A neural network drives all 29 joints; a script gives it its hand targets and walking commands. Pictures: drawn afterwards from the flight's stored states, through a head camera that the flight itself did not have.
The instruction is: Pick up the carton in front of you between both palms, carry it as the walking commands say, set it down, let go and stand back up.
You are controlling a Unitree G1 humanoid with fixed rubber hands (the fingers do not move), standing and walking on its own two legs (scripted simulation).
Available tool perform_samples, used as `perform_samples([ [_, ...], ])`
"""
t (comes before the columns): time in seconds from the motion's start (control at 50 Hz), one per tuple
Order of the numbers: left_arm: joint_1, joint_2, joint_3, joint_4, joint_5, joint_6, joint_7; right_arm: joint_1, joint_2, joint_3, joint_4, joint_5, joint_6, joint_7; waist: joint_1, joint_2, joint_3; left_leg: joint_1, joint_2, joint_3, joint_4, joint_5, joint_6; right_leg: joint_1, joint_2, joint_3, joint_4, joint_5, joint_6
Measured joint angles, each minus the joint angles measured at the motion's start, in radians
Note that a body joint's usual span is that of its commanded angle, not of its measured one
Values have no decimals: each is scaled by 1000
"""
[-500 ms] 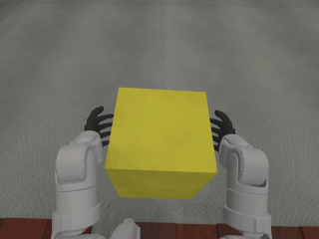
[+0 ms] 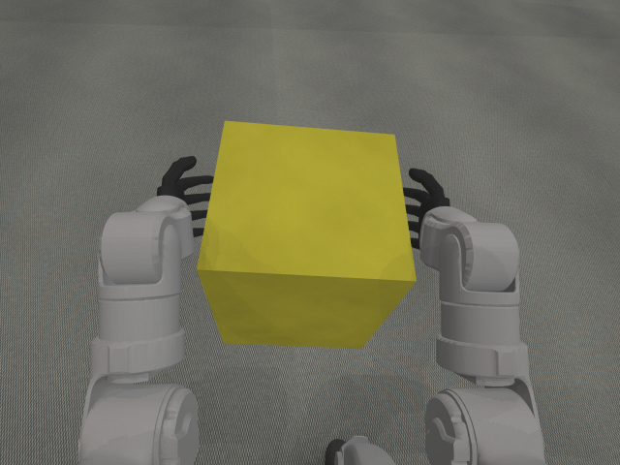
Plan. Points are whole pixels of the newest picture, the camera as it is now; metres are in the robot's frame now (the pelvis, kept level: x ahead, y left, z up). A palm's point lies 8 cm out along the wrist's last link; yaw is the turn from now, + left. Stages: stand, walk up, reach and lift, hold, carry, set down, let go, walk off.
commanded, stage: carry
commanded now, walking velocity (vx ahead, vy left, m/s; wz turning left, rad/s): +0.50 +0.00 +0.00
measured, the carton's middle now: (301, 248) +0.40 +0.00 +0.05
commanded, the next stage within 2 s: none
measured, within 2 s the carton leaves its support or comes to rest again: neither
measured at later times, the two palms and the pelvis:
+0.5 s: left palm (229, 91) +0.69 +0.11 +0.10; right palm (396, 99) +0.70 -0.18 +0.09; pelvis +0.33 -0.04 -0.04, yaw +0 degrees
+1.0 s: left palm (247, 39) +0.98 +0.10 +0.06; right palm (374, 47) +0.97 -0.19 +0.06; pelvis +0.65 -0.04 -0.03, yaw -2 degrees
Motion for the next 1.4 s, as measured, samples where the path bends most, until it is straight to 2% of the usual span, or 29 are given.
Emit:
perform_samples([
  [0.06,-29,4,20,-41,-8,35,2,-30,8,-6,-42,-10,37,-8,4,-6,-14,62,-8,0,40,-92,-21,68,12,-18,-147,90,-13],
  [0.1,-53,3,32,-47,-7,58,0,-48,9,-12,-62,-17,66,-9,3,-8,-24,85,-6,5,133,-158,-35,148,21,-41,-233,112,-27],
  [0.12,-69,1,36,-43,-4,70,-1,-56,4,-15,-70,-17,83,-9,2,-12,-30,74,1,12,230,-148,-48,200,20,-53,-256,80,-31],
  [0.14,-83,-6,42,-40,3,75,-1,-71,-10,-16,-71,-13,98,-9,9,11,-35,41,25,4,353,-119,-41,218,35,-62,-224,-49,-55],
  [0.16,-97,-12,46,-37,10,76,-2,-89,-23,-17,-66,-6,107,-9,19,42,-29,-12,35,-34,497,-141,-37,207,56,-69,-163,-131,-69],
  [0.2,-116,-19,50,-24,20,92,-3,-104,-35,-25,-64,1,134,-10,27,58,-13,-134,17,-91,734,-167,-30,209,67,-73,-104,-173,-73],
  [0.24,-111,-27,61,-37,24,117,-4,-110,-30,-33,-72,2,166,-15,29,61,1,-244,19,-101,807,-117,-25,240,76,-74,-115,-194,-78],
  [0.32,-90,-45,88,-81,30,136,-7,-118,-8,-46,-90,-14,191,-18,34,60,25,-430,52,-96,754,-42,-28,318,93,-70,-178,-228,-85],
  [0.42,-47,-62,91,-62,49,99,-16,-88,15,-46,-59,-52,157,-4,50,56,18,-579,79,-82,627,50,-33,421,106,-56,-214,-303,-82],
  [0.5,-12,-63,73,14,58,53,-24,-45,21,-37,3,-72,114,8,64,53,1,-581,66,-44,414,193,-18,528,112,-43,-242,-379,-68],
  [0.56,8,-59,50,68,61,18,-24,-18,20,-30,45,-80,81,14,70,49,-9,-508,30,5,215,298,13,611,113,-41,-237,-451,-55],
  [0.6,24,-46,40,92,55,1,-25,-10,25,-20,82,-84,56,16,66,50,-11,-409,9,43,105,341,28,632,111,-56,-130,-512,-40],
  [0.62,28,-33,32,105,49,-10,-26,-5,31,-15,99,-88,38,15,54,36,-10,-383,-1,52,113,297,51,606,95,-65,-15,-507,-33],
  [0.66,26,-14,26,138,35,-39,-27,-5,37,-4,131,-97,2,12,32,9,10,-386,-14,62,193,206,79,469,98,-2,335,-494,-10],
  [0.7,42,-14,18,152,33,-53,-26,15,36,5,145,-93,-13,8,13,17,27,-353,-15,57,194,167,81,332,108,29,578,-478,-12],
  [0.74,63,-29,13,145,40,-55,-22,50,32,9,132,-77,-18,6,1,30,40,-304,-14,49,152,157,74,219,89,29,631,-436,-7],
  [0.84,131,-72,5,72,63,-75,-17,129,39,5,68,-55,-45,6,-12,49,46,-178,-1,29,38,129,67,40,28,20,435,-372,25],
  [0.92,212,-108,-9,-9,80,-102,-14,197,62,2,7,-65,-68,19,0,46,15,-70,11,14,-36,92,45,-8,4,-3,226,-272,41],
  [1.04,355,-152,-31,-166,84,-107,-11,321,115,21,-125,-100,-67,40,32,33,-61,110,19,4,-103,-10,-2,63,18,-73,-80,-67,36],
  [1.1,421,-180,-35,-227,92,-102,-21,401,148,31,-201,-125,-56,45,33,39,-102,167,33,3,-17,-112,-30,180,44,-135,-230,-24,18],
  [1.12,438,-177,-54,-226,92,-105,-25,426,145,40,-218,-127,-53,45,35,55,-114,150,54,7,83,-156,-38,207,55,-150,-226,-41,-3],
  [1.14,448,-173,-73,-211,95,-109,-28,446,137,47,-225,-125,-50,42,40,75,-120,97,78,-4,234,-144,-41,211,64,-164,-184,-81,-30],
  [1.16,455,-170,-86,-197,97,-107,-29,464,131,52,-228,-122,-42,36,44,77,-123,27,77,-33,402,-139,-43,218,62,-170,-155,-122,-51],
  [1.2,473,-165,-100,-186,93,-87,-27,491,124,64,-231,-112,-19,25,47,64,-121,-114,59,-67,655,-128,-35,261,53,-168,-162,-162,-63],
  [1.22,485,-162,-102,-190,88,-77,-25,499,122,72,-231,-107,-8,19,47,59,-119,-174,59,-68,714,-104,-32,288,51,-165,-182,-167,-60],
  [1.28,510,-157,-102,-210,76,-55,-18,508,121,89,-233,-102,13,14,48,54,-118,-315,89,-61,690,-18,-39,369,53,-156,-255,-178,-56],
  [1.4,513,-156,-97,-228,69,-50,-18,506,121,100,-246,-109,18,15,47,54,-136,-462,141,-40,411,150,-77,524,60,-140,-377,-214,-39],
])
